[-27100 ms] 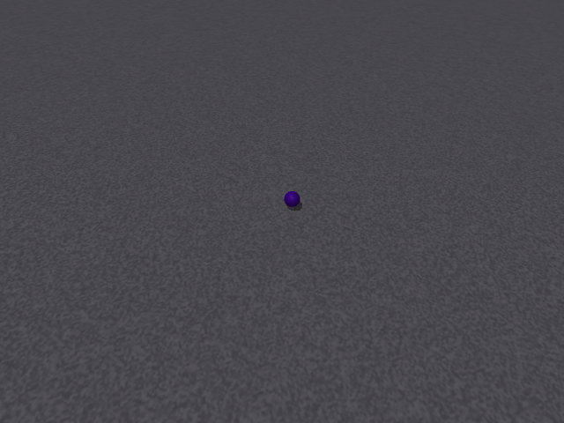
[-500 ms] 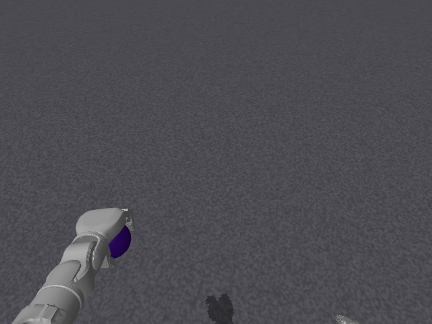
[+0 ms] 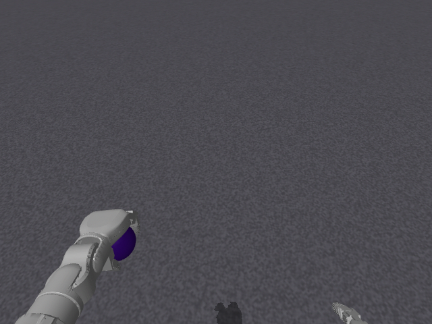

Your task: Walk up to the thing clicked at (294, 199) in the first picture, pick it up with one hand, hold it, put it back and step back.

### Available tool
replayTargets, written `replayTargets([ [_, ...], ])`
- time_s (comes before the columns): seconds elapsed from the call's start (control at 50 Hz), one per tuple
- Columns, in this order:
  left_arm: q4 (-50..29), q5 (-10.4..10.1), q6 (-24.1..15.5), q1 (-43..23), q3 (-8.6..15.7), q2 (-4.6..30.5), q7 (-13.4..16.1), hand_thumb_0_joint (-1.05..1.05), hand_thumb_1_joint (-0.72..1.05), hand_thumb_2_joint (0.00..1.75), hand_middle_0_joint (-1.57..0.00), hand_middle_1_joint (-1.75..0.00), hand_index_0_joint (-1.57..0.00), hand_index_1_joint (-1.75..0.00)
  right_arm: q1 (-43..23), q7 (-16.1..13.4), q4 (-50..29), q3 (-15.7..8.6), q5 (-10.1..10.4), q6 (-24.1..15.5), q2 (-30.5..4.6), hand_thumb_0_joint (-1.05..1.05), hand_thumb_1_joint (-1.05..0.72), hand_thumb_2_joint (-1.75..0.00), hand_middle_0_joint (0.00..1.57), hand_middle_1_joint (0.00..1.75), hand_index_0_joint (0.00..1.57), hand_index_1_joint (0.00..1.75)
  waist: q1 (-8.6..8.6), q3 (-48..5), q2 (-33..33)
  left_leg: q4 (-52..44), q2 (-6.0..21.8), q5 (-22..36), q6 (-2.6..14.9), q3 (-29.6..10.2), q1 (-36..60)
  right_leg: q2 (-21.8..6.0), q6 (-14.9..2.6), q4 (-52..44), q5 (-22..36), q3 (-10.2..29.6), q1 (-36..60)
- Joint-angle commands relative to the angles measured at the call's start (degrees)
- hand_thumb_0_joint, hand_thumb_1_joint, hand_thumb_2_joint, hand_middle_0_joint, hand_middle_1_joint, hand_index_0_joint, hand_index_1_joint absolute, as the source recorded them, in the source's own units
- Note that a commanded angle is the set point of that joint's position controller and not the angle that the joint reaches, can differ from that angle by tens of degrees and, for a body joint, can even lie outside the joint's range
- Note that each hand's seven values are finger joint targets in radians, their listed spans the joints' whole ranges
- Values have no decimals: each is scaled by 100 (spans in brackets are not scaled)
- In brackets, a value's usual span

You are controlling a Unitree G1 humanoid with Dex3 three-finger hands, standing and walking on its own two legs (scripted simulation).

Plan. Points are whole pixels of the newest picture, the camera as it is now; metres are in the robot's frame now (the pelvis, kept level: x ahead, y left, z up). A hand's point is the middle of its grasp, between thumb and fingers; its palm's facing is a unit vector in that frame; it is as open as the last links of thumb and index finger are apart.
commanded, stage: hold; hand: left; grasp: from above
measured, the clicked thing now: (116, 241) +0.31 +0.22 -0.05
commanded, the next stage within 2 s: crouch in 1.00 s
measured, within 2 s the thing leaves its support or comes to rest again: neither
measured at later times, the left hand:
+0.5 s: hand (111, 247) +0.29 +0.22 -0.02, palm faces -0.43 -0.07 -0.90, open 9.8 cm
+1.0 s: hand (109, 247) +0.29 +0.22 -0.02, palm faces -0.44 -0.06 -0.90, open 9.8 cm
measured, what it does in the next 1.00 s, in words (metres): stands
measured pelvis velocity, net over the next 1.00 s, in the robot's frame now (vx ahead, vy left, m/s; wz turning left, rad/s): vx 0.00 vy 0.00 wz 0.00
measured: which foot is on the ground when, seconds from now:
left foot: down 0.00-1.00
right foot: down 0.00-1.00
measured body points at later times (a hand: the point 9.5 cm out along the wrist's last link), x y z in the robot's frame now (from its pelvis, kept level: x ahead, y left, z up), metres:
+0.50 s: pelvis +0.00 +0.00 +0.01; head +0.01 -0.03 +0.46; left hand +0.31 +0.22 +0.03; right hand +0.15 -0.25 -0.11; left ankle +0.02 +0.13 -0.73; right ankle +0.00 -0.13 -0.73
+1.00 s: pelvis +0.00 +0.00 +0.01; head +0.01 -0.02 +0.46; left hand +0.31 +0.22 +0.03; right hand +0.15 -0.25 -0.10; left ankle +0.02 +0.13 -0.73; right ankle +0.00 -0.13 -0.73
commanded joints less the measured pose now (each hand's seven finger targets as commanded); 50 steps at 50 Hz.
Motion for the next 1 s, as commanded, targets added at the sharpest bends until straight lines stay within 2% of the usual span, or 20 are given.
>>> replayTargets([
  [0.0, -1221, -22, -51, -1825, 541, 1174, 191, 0, 52, 88, -86, -91, -89, -88, -417, -60, -776, -205, -13, -215, -745, 0, -90, -90, 20, 30, 20, 30, 2, -1458, -105, -452, -250, 1035, 131, 38, 1021, 241, -134, -586, 985, -96, 295],
  [0.12, -1307, -34, -18, -1696, 585, 1186, 185, 0, 50, 89, -85, -91, -88, -88, -496, -73, -792, -199, 4, -211, -731, 0, -90, -90, 20, 30, 20, 30, 53, -1417, -125, -528, -253, 1169, 129, 63, 1132, 228, -127, -673, 1108, -105, 421],
  [0.2, -1317, -36, 8, -1643, 491, 1105, 116, 0, 48, 88, -84, -90, -87, -88, -508, -81, -777, -194, 7, -200, -724, 0, -91, -90, 20, 30, 20, 30, 5, -1405, -224, -546, -249, 1262, 157, 66, 1207, 225, -101, -714, 1244, -108, 442],
  [0.24, -1458, -58, -1, -1831, 613, 1262, 117, 0, 48, 87, -83, -91, -87, -87, -520, -89, -782, -183, 22, -199, -731, 0, -91, -90, 20, 30, 20, 30, 45, -1423, -133, -573, -263, 1207, 145, 76, 1219, 217, -110, -758, 1166, -92, 459],
  [0.26, -1297, -23, 22, -1649, 614, 1225, 97, 0, 47, 88, -83, -91, -86, -88, -530, -89, -785, -171, 14, -195, -705, 0, -91, -90, 20, 30, 20, 30, 47, -1335, -163, -589, -263, 1175, 158, 82, 1195, 209, -105, -774, 1150, -93, 448],
  [0.32, -1477, -67, 10, -1685, 483, 1123, 37, 0, 49, 88, -84, -90, -87, -87, -597, -94, -836, -179, 30, -191, -728, 0, -90, -90, 20, 30, 20, 30, 9, -1354, -197, -655, -246, 1159, 148, 67, 1307, 230, -118, -809, 1088, -104, 447],
  [0.36, -1499, -76, -6, -1650, 594, 1232, 17, 0, 47, 87, -83, -88, -86, -86, -609, -101, -838, -164, 27, -195, -711, 0, -90, -90, 20, 30, 20, 30, 71, -1288, -105, -698, -243, 1125, 146, 64, 1261, 227, -130, -823, 1056, -117, 505],
  [0.42, -1316, -47, 17, -1434, 500, 1065, -17, 0, 44, 88, -82, -89, -84, -86, -619, -101, -856, -163, 34, -181, -697, 0, -91, -90, 20, 30, 20, 30, 43, -1237, -251, -683, -258, 1242, 161, 88, 1298, 218, -107, -845, 1191, -100, 492],
  [0.5, -1511, -48, -25, -1655, 583, 1234, -14, 0, 44, 89, -82, -89, -84, -86, -595, -106, -845, -158, 30, -182, -698, 0, -91, -90, 20, 30, 20, 30, 53, -1354, -133, -698, -251, 1302, 154, 91, 1375, 217, -117, -854, 1237, -97, 557],
  [0.56, -1469, -55, -43, -1571, 473, 1048, -16, 0, 46, 88, -82, -90, -85, -87, -591, -108, -851, -163, 36, -175, -690, 0, -90, -90, 20, 30, 20, 30, 50, -1341, -204, -722, -242, 1372, 150, 83, 1402, 233, -124, -834, 1306, -122, 583],
  [0.58, -1479, -38, -38, -1558, 577, 1162, 12, 0, 45, 88, -81, -91, -84, -88, -576, -110, -832, -167, 33, -171, -702, 0, -90, -90, 20, 30, 20, 30, 70, -1411, -161, -703, -251, 1412, 156, 89, 1411, 221, -120, -832, 1340, -118, 598],
  [0.68, -1326, -32, -19, -1574, 571, 1148, 56, 0, 45, 88, -82, -90, -85, -87, -627, -105, -847, -162, 42, -155, -694, 0, -91, -90, 20, 30, 20, 30, 59, -1249, -220, -768, -254, 1256, 160, 98, 1376, 214, -122, -921, 1188, -110, 563],
  [0.7, -1472, -33, -38, -1561, 638, 1230, 54, 0, 46, 88, -83, -89, -85, -87, -637, -105, -836, -176, 38, -143, -695, 0, -91, -90, 20, 30, 20, 30, 126, -1319, -129, -778, -256, 1319, 148, 97, 1414, 213, -129, -907, 1229, -118, 648],
  [0.74, -1457, -20, -25, -1683, 449, 1094, 27, 0, 47, 90, -83, -92, -86, -89, -608, -101, -839, -164, 29, -141, -694, 0, -91, -90, 20, 30, 20, 30, 15, -1351, -230, -760, -239, 1350, 171, 86, 1454, 216, -116, -905, 1298, -116, 616],
  [0.76, -1585, -53, -42, -1865, 548, 1220, 31, 0, 48, 91, -85, -90, -87, -88, -638, -109, -835, -167, 31, -136, -699, 0, -91, -90, 20, 30, 20, 30, 82, -1358, -85, -799, -235, 1368, 149, 74, 1469, 222, -136, -916, 1285, -129, 631],
  [0.82, -1255, -65, -37, -1485, 527, 1111, 14, 0, 44, 90, -82, -90, -84, -88, -641, -112, -870, -156, 50, -125, -694, 0, -91, -91, 20, 30, 20, 30, 64, -1161, -163, -842, -240, 1212, 147, 86, 1396, 222, -145, -964, 1118, -118, 557],
  [0.86, -1385, -33, -61, -1506, 599, 1225, 16, 0, 44, 89, -82, -89, -84, -87, -656, -117, -865, -171, 39, -122, -698, 0, -91, -90, 20, 30, 20, 30, 132, -1259, -112, -857, -237, 1290, 136, 67, 1432, 226, -161, -954, 1165, -139, 632],
  [0.92, -1404, -45, -66, -1709, 492, 1124, 7, 0, 45, 92, -83, -91, -85, -89, -621, -118, -855, -169, 47, -118, -698, 0, -91, -91, 20, 30, 20, 30, 16, -1251, -153, -836, -243, 1316, 149, 84, 1476, 219, -136, -963, 1243, -109, 569],
  [0.94, -1355, -38, -65, -1779, 590, 1233, 24, 0, 45, 90, -83, -89, -86, -87, -581, -127, -841, -170, 45, -112, -705, 0, -91, -90, 20, 30, 20, 30, 24, -1256, -133, -824, -244, 1310, 154, 85, 1455, 214, -131, -980, 1255, -115, 560],
  [0.98, -1514, -80, -95, -1746, 514, 1165, 21, 0, 47, 90, -83, -91, -86, -88, -581, -120, -846, -175, 53, -121, -700, 0, -91, -90, 20, 30, 20, 30, 74, -1359, -164, -846, -237, 1325, 141, 68, 1497, 226, -152, -964, 1224, -128, 652],
])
